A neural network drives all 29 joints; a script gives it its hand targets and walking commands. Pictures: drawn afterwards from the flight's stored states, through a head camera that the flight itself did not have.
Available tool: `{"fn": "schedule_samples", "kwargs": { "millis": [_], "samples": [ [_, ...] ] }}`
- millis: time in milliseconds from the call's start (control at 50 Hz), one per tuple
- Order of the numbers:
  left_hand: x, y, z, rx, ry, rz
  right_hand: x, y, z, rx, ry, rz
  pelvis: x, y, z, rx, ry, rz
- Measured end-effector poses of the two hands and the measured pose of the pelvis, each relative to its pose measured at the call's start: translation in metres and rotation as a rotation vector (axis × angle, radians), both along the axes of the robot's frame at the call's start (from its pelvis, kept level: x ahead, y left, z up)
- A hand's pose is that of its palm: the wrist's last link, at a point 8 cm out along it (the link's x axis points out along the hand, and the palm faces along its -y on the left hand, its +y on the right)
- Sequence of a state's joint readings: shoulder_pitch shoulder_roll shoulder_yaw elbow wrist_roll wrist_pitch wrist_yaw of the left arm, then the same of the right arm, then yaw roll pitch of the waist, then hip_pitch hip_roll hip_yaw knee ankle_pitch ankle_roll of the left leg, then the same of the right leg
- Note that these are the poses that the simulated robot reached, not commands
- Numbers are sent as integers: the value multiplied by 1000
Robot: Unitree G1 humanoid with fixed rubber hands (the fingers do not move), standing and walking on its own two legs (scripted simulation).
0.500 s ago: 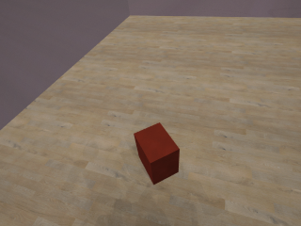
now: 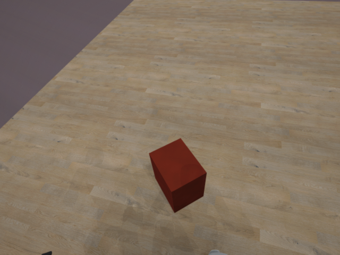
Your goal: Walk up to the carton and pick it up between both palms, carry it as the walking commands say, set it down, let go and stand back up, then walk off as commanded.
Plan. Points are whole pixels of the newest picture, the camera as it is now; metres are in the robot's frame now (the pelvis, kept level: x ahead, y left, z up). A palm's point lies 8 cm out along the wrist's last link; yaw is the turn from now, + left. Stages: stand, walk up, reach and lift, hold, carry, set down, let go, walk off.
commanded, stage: walk up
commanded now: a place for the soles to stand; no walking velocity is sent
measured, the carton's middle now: (177, 175) +0.64 +0.00 -0.59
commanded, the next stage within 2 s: none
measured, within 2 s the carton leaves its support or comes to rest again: neither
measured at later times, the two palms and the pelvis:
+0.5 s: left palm out of the picture +0.16 +0.43 -0.06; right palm out of the picture +0.16 -0.24 -0.09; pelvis +0.08 +0.08 +0.00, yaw +2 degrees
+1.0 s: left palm (4, 240) +0.21 +0.42 -0.05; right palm (270, 234) +0.21 -0.22 -0.10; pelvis +0.10 +0.09 +0.00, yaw +1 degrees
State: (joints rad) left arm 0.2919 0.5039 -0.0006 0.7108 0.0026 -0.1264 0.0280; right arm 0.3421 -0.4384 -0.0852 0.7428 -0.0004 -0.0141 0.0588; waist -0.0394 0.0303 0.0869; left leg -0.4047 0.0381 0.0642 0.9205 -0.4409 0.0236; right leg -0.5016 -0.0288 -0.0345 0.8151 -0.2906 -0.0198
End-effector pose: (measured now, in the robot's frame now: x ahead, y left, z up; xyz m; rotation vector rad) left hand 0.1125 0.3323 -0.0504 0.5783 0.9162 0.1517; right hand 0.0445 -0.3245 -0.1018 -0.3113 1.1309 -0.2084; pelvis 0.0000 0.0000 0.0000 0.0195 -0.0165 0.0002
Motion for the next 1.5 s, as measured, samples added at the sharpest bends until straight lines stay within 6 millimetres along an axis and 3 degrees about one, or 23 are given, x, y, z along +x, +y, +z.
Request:
{"fn": "schedule_samples", "kwargs": {
  "millis": [160,320,400,500,620,680,800,980,1280,1400,1500],
  "samples": [
    [-14,15,15,41,24,77,72,10,4,33,-104,22,30,7,6,11,-72,23],
    [-13,63,10,50,80,118,114,47,9,19,-96,51,58,46,5,-8,-42,52],
    [4,89,-8,35,117,123,117,70,5,-15,-74,60,70,71,-3,-30,-32,50],
    [43,97,-9,13,97,103,112,82,10,-36,-14,51,83,84,2,-40,-7,39],
    [77,93,-6,18,74,69,119,88,0,-19,4,44,93,86,1,-20,15,14],
    [84,87,-7,22,56,55,128,89,-9,-1,-6,57,97,83,-4,-13,2,9],
    [92,90,-4,11,22,67,154,98,-3,-4,-74,72,102,89,-2,-17,9,16],
    [101,90,-4,-13,-12,62,165,103,3,-15,-119,90,101,93,-2,-17,5,16],
    [111,85,-4,-31,-17,39,149,98,0,-44,-94,75,101,91,-2,-19,3,24],
    [135,62,-14,-67,2,18,87,45,13,-186,54,22,106,60,-5,-1,5,58],
    [152,14,-32,-111,3,11,55,-17,24,-272,152,-8,110,14,-13,34,2,80]
  ]
}}
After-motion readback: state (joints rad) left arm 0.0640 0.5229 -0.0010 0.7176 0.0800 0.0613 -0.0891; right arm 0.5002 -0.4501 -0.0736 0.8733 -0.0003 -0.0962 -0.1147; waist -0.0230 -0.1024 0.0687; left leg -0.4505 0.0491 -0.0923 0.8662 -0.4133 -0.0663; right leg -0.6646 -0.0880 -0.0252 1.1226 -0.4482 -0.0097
